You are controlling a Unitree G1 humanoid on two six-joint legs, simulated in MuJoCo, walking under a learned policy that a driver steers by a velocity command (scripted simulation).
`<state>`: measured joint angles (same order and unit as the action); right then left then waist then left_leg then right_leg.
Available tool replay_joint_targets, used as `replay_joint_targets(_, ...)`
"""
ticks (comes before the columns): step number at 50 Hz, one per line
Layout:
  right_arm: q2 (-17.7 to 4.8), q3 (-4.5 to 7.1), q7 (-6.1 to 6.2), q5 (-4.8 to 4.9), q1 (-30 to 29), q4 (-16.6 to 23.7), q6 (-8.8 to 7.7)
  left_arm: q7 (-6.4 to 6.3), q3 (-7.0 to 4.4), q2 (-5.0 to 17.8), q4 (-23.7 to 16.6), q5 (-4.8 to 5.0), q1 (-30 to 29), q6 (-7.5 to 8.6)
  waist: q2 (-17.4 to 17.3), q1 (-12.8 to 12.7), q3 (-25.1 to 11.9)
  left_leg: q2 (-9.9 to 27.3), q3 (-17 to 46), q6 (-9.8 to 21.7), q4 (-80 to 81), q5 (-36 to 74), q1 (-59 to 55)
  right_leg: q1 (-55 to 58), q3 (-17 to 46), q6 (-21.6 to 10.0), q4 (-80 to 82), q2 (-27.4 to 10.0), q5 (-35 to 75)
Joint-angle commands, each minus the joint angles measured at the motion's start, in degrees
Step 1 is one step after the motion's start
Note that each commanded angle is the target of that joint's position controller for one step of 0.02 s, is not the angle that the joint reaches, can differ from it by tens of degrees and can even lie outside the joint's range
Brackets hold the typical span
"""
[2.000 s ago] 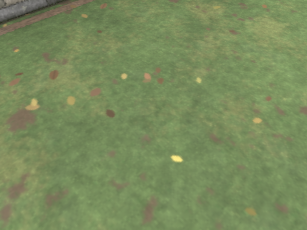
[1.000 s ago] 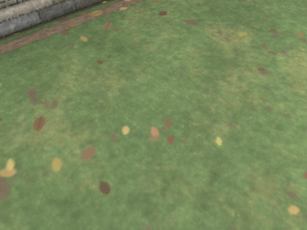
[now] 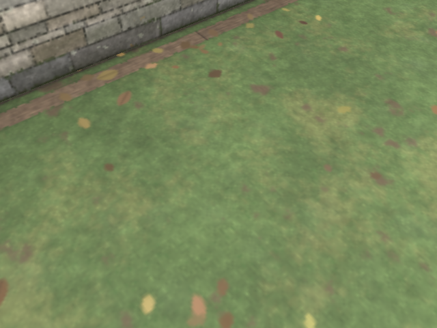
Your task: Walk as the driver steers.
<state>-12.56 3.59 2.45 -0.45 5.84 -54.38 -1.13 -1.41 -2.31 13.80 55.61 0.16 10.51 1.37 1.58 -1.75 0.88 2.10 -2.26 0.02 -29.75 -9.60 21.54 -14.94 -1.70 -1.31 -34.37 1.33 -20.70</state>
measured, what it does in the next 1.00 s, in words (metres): steps on the spot, turning right: right foot, then left foot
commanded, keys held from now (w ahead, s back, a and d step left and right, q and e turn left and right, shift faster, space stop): e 0.52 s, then no key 0.18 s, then e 0.14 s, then w+e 0.16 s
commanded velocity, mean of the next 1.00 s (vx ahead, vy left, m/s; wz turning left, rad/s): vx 0.04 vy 0.00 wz -0.43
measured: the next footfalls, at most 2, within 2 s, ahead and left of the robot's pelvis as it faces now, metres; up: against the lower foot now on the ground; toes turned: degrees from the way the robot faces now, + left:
right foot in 0.24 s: +0.03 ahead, -0.14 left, +0.00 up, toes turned -9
left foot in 0.74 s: +0.09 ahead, +0.07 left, +0.00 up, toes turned -23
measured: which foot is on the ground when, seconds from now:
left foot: down 0.00-0.22, up 0.24-0.72, down 0.74-1.00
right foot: up 0.00-0.22, down 0.24-0.74, up 0.76-1.00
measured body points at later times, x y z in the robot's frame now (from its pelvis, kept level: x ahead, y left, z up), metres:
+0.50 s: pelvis -0.01 -0.05 +0.01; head +0.02 -0.09 +0.46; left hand +0.15 +0.20 -0.09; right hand +0.08 -0.37 -0.12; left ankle +0.06 +0.10 -0.66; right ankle -0.01 -0.13 -0.73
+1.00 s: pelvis +0.01 -0.04 +0.01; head +0.04 -0.04 +0.46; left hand +0.26 +0.16 -0.10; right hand -0.03 -0.34 -0.10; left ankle +0.06 +0.09 -0.73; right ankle -0.05 -0.16 -0.68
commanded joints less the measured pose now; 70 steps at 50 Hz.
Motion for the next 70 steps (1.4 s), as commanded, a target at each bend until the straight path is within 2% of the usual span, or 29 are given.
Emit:
replay_joint_targets(1,-11.83,2.94,1.62,-0.36,4.33,2.27,-0.16,-0.7,-2.03,6.83,-4.31,0.33,0.03,-2.15,-14.34,3.73,-8.4,20.88,20.49,15.37,10.16,19.75,-16.47,-13.44,0.99,1.28,-18.84,-0.73,-11.81)
replay_joint_targets(4,-11.26,2.85,2.53,0.31,-1.89,3.9,-0.47,-0.52,-3.05,6.13,-4.82,1.15,1.7,-3.76,-9.68,0.73,-6.43,19.33,13.74,13.17,12.8,12.22,-9.81,-13.99,4.47,2.05,-26.83,-5.15,-12.47)
replay_joint_targets(10,-11.48,3.06,1.83,1.62,-5.38,3.06,1.44,1.19,-3.75,5.36,-4.76,0.47,5.81,-4.26,-9.5,-1.77,-7.31,14.25,0.65,7.11,6.8,6.72,-4.67,2.93,-4.32,0.03,-0.64,-1.04,6.99)
replay_joint_targets(11,-9.98,2.86,1.59,2.1,-3.68,2.16,1.88,1.51,-4.24,6.03,-4.72,0.03,6.51,-4.36,-5.88,-1.72,-6.08,12.23,-1.79,3.98,0.92,-1.4,-1.89,5.64,-2.46,-2.05,4.96,-0.48,9.0)
replay_joint_targets(12,-6.95,2.26,1.06,1.01,-0.69,1.73,2.42,0.95,-5.45,11.1,-6.08,-0.39,6.12,-4.28,8.52,-0.09,-2.57,5.92,-7.76,-1.52,-13.34,-13.99,8.84,8.59,13.5,-6.93,14.25,-10.2,16.69)
replay_joint_targets(13,-6.31,1.92,1.4,-0.41,-6.38,5.89,2.16,0.8,-5.95,17.59,-8.85,-1.67,5.93,-3.45,17.54,-0.88,-1.28,-2.1,-2.93,-4.12,-25.99,-28.95,19.3,5.73,33.77,-16.92,19.68,-22.63,24.25)
replay_joint_targets(14,-7.77,2.39,1.51,-0.14,-10.37,7.54,1.87,1.07,-5.56,16.31,-8.78,-3.3,6.45,-1.82,11.73,-1.98,-2.69,-1.62,4.59,-2.8,-34.11,-28.1,19.03,3.47,34.9,-19.12,20.77,-22.33,18.38)
replay_joint_targets(17,-11.19,3.8,2.13,0.12,-5.37,4.69,1.5,0.08,-4.57,12.06,-11.35,-0.06,-2.44,-0.2,5.64,2.3,-2.24,0.58,6.94,-1.34,-34.55,-14.23,19.29,4.58,23.24,-10.07,17.82,-15.04,14.72)
replay_joint_targets(23,-7.99,3.08,1.58,0.67,-5.97,5.62,0.36,-1.24,-4.24,10.86,-11.04,0.49,2.93,-0.63,4.88,0.92,-5.19,-1.85,7.4,-3.1,-25.74,-8.5,17.0,11.37,22.02,-10.81,15.94,-12.73,23.33)
replay_joint_targets(33,-8.9,2.16,-0.63,1.36,-3.94,5.35,-0.73,-0.85,-3.98,11.0,-12.79,-0.25,-0.7,-2.11,6.65,0.24,-5.43,-2.46,5.64,-3.39,-7.87,-10.43,0.79,6.82,25.29,-11.61,13.43,-11.69,27.44)
replay_joint_targets(36,-9.13,2.04,-1.59,0.96,-0.02,4.25,-1.44,-0.99,-3.38,10.81,-13.0,0.56,-1.95,-2.68,5.13,3.05,-5.23,-2.44,4.74,-0.88,8.85,2.8,-9.23,4.82,24.83,-8.05,10.11,-8.24,27.96)
replay_joint_targets(37,-12.24,2.72,-1.51,0.16,1.59,4.18,-1.47,-1.13,-3.23,10.43,-13.39,0.44,-1.21,-2.63,1.75,2.93,-6.05,2.71,8.55,1.1,9.49,9.25,-15.01,0.61,23.17,-5.61,6.65,-5.73,21.35)
replay_joint_targets(38,-16.57,3.51,-1.11,-0.68,2.33,4.55,-1.03,-0.95,-2.67,8.02,-14.11,-0.15,1.08,-2.36,-10.54,0.46,-7.24,13.12,17.87,6.11,8.95,24.5,-21.07,-7.21,15.5,-2.47,-4.39,1.83,2.33)
replay_joint_targets(39,-17.12,3.59,-1.15,-1.5,2.69,4.46,-0.76,-0.94,-3.36,9.75,-15.53,0.58,-0.45,-2.02,-17.87,1.93,-5.71,21.78,27.71,16.39,11.4,28.76,-19.54,-16.08,8.37,0.44,-14.41,6.87,-16.5)
replay_joint_targets(40,-15.14,3.13,-0.95,-1.28,1.61,5.45,-0.89,-0.84,-4.74,13.74,-15.05,0.7,-1.25,-1.79,-12.47,2.52,-5.29,22.8,27.37,18.32,12.37,25.58,-18.03,-17.58,9.83,2.05,-25.77,3.68,-16.58)
replay_joint_targets(41,-13.07,2.61,-0.53,-0.78,-0.81,6.23,-0.87,-0.72,-5.39,14.16,-14.37,1.21,-0.85,-2.13,-9.58,1.33,-4.78,19.38,22.39,15.64,11.57,22.8,-17.4,-18.22,10.33,2.78,-30.59,2.71,-12.75)
replay_joint_targets(44,-10.78,1.85,0.01,0.95,-1.69,6.73,-0.41,-0.27,-4.68,9.98,-13.89,1.1,0.0,-3.89,-9.63,1.48,-2.46,13.17,13.47,10.94,14.59,1.65,-16.54,-20.47,7.29,4.87,-30.91,-0.02,-2.76)
replay_joint_targets(46,-11.65,2.15,0.53,1.01,1.31,6.05,-0.13,0.67,-3.99,8.49,-16.18,1.54,-4.29,-3.38,-12.34,4.25,-0.79,12.56,12.91,10.54,18.44,-11.71,-17.91,-22.25,3.77,5.03,-24.49,-1.53,-0.13)
replay_joint_targets(50,-15.14,3.19,0.29,1.04,3.69,6.19,-1.16,2.05,-2.89,6.7,-18.43,1.08,-7.14,-1.85,-11.27,5.78,-0.86,14.3,9.67,10.16,19.83,-13.55,-17.13,-15.74,0.64,3.41,-11.16,-4.03,-0.83)
replay_joint_targets(54,-16.48,3.89,-1.6,2.27,2.8,6.93,-1.87,3.05,-3.28,8.03,-17.29,1.33,-2.72,-1.39,-10.65,3.05,0.67,14.93,5.68,9.64,18.64,-15.47,-10.79,-4.45,-3.34,-0.06,-1.11,-3.19,2.02)
replay_joint_targets(56,-14.56,3.39,-2.3,2.57,1.94,7.15,-1.74,3.02,-3.83,8.09,-14.3,1.37,4.25,-1.46,-7.9,-0.48,-0.15,13.28,1.84,7.67,11.94,-16.94,-5.14,6.28,-5.86,-1.97,4.2,-0.63,4.43)
replay_joint_targets(57,-11.76,2.5,-2.62,1.84,2.34,7.15,-1.84,2.55,-5.06,10.06,-12.36,1.81,10.5,-1.46,-3.8,-3.03,-2.49,10.85,-1.92,5.44,1.93,-14.82,-0.29,15.25,-3.57,-3.93,5.95,-0.32,2.92)
replay_joint_targets(58,-7.1,0.96,-3.01,-0.13,-0.39,9.39,-2.24,1.67,-6.79,16.0,-11.33,1.85,18.27,-1.2,11.81,-5.67,-3.68,4.86,-8.23,0.53,-23.06,-17.96,12.15,23.56,17.07,-9.11,13.21,-12.91,0.25)
replay_joint_targets(59,-6.71,0.8,-2.93,0.61,-4.5,13.91,-3.83,2.59,-6.66,20.02,-13.41,0.98,17.9,0.53,17.59,-4.63,-3.52,-3.7,0.04,-0.41,-35.59,-25.48,29.9,26.25,45.81,-19.5,23.22,-22.18,-13.07)
replay_joint_targets(60,-11.02,1.57,-3.37,2.37,-6.26,14.21,-5.28,3.02,-5.37,15.2,-14.09,0.61,15.97,2.07,9.81,-4.68,-0.67,0.51,5.52,1.2,-40.61,-22.03,33.7,25.06,43.99,-19.55,24.78,-22.96,-13.71)
replay_joint_targets(61,-12.39,1.87,-3.89,2.72,-4.84,13.69,-6.19,2.94,-4.33,12.23,-14.65,0.5,13.43,2.96,8.45,-2.59,1.3,2.37,5.98,2.65,-39.06,-15.91,33.39,23.09,38.02,-17.41,23.79,-20.92,-9.13)
replay_joint_targets(62,-12.66,2.07,-3.89,1.66,-2.98,12.13,-6.55,2.8,-3.82,10.89,-15.6,0.67,10.81,3.14,4.33,-0.96,1.96,3.84,6.02,2.74,-36.16,-11.21,30.39,20.36,31.99,-15.25,23.13,-18.06,-3.45)
replay_joint_targets(64,-12.73,2.41,-4.05,0.18,-2.98,11.63,-6.54,2.01,-3.2,10.07,-16.59,0.51,8.55,2.78,3.59,0.66,1.82,4.22,5.67,1.65,-28.65,-4.56,24.71,16.4,24.94,-12.84,24.05,-14.62,7.49)
replay_joint_targets(70,-7.88,0.77,-4.48,0.44,-11.0,15.13,-5.8,-0.13,-3.8,11.47,-15.68,0.83,12.76,2.61,3.68,-1.0,2.78,-1.18,3.11,-2.22,-7.35,12.61,16.88,9.54,15.49,-10.56,24.32,-9.36,19.7)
